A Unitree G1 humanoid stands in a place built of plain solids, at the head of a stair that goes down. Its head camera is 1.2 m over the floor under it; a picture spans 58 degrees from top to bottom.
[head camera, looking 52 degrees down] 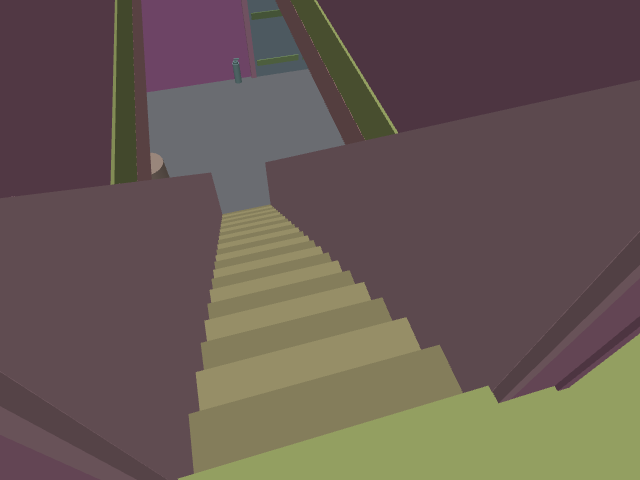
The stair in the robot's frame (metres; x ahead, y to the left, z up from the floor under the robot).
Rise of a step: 0.19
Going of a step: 0.22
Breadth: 0.93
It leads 16 degrees to the left of straight ahead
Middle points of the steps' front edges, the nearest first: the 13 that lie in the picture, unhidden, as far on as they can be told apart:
0.31 -0.06 0.00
0.52 0.00 -0.19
0.72 0.06 -0.38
0.93 0.12 -0.57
1.14 0.17 -0.77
1.34 0.23 -0.96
1.55 0.29 -1.15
1.76 0.35 -1.34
1.97 0.41 -1.53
2.17 0.46 -1.73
2.38 0.52 -1.92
2.59 0.58 -2.11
2.79 0.64 -2.30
